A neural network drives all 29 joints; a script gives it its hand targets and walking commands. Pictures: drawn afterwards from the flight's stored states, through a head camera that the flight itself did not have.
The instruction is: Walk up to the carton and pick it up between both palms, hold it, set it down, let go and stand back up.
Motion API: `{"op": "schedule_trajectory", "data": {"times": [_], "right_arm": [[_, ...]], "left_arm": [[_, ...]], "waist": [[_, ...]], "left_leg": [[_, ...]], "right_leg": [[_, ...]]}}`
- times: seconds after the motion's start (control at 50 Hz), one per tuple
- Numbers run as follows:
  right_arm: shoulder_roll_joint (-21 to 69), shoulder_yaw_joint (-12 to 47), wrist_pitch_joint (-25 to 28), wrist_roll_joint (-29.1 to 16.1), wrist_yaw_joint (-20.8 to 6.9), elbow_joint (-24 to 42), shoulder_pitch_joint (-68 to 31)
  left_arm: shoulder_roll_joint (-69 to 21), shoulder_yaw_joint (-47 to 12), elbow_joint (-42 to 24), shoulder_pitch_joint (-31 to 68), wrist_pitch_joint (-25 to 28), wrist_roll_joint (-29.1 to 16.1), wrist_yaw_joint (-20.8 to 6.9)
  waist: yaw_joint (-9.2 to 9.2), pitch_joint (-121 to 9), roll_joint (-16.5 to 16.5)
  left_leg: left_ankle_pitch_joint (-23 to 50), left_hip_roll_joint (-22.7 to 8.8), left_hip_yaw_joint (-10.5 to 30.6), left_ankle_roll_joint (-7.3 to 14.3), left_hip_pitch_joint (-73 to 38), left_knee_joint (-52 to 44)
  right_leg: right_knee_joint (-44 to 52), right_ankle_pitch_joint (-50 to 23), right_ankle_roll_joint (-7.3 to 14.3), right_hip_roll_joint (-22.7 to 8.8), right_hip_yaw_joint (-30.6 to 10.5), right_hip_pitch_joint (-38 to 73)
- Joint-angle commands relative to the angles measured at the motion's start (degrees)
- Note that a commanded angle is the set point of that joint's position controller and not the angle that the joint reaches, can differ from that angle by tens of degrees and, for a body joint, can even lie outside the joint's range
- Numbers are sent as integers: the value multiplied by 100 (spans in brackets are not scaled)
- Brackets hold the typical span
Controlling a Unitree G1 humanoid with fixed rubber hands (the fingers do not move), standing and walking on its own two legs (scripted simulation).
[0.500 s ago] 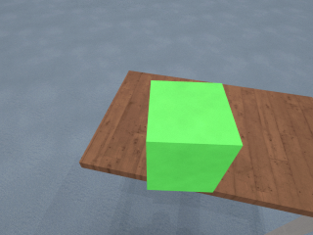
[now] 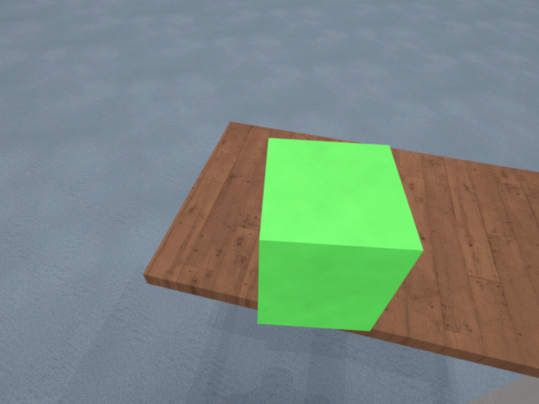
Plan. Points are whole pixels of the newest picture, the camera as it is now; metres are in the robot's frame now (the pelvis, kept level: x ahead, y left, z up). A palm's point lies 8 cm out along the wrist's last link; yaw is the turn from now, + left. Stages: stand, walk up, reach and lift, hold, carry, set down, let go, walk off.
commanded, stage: stand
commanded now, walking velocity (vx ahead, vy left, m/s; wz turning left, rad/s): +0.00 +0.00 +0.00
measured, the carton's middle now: (320, 237) +0.39 -0.07 +0.03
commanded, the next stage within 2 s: none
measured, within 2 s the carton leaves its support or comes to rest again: neither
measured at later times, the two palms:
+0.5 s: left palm out of the picture +0.00 +0.25 -0.13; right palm out of the picture +0.02 -0.27 -0.12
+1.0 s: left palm out of the picture +0.00 +0.23 -0.13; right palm out of the picture +0.00 -0.27 -0.13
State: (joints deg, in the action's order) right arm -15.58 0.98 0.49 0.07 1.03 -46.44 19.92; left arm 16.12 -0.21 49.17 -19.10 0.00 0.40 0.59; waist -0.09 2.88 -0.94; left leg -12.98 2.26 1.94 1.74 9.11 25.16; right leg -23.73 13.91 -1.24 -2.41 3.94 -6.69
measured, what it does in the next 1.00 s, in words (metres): stands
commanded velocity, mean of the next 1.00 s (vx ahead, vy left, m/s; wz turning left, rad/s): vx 0.00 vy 0.00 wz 0.00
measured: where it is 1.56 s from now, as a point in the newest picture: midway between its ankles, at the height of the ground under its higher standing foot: outside the picture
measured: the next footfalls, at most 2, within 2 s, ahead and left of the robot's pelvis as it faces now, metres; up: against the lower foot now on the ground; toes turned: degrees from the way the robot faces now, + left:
none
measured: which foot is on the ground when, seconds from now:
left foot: down 0.00-1.00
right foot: down 0.00-1.00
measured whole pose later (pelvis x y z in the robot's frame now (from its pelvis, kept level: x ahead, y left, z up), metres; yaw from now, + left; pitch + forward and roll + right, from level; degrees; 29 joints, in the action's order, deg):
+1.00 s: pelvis -0.01 -0.02 +0.00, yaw -1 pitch -1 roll +0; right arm -13.5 0.9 0.6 0.1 1.9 -53.6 20.4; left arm 13.4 -1.0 54.7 -20.8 0.4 0.0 1.6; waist -0.3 0.8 0.1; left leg -12.1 0.5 1.8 -0.1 11.9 25.0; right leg -24.7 13.3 0.5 -0.7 3.7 -10.3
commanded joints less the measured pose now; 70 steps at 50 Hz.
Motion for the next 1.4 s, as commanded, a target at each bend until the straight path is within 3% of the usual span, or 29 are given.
{"op": "schedule_trajectory", "data": {"times": [0.0, 0.02, 0.2, 0.56, 1.38], "right_arm": [[-744, -208, 82, 0, 35, 198, 238], [-767, -219, 117, -29, 51, 214, 142], [-694, -216, 111, -19, 68, 67, 240], [-543, -203, 85, -6, 82, -251, 276], [-313, -118, 69, 3, 155, -801, 332]], "left_arm": [[739, 195, -161, -232, 61, 14, 33], [640, 124, -132, -287, 71, -7, 62], [603, 67, 45, -345, 87, -13, 89], [518, 66, 272, -505, 98, -25, 107], [286, 78, 521, -511, 96, -51, 158]], "waist": [[2, 322, 37], [-79, 119, 382], [-11, -5, 70], [-18, 126, 110], [-23, 129, 100]], "left_leg": [[452, -611, 875, 66, 672, -622], [795, -676, 635, -19, 565, -544], [577, -679, 650, -18, 491, -514], [127, -655, 598, -63, 615, -529], [552, -744, 445, -126, 403, -444]], "right_leg": [[371, -302, 183, -458, -602, 169], [311, -489, 201, -484, -541, -16], [343, -302, 187, -457, -521, -176], [419, -13, 217, -435, -613, -431], [507, -355, 227, -400, -682, -416]]}}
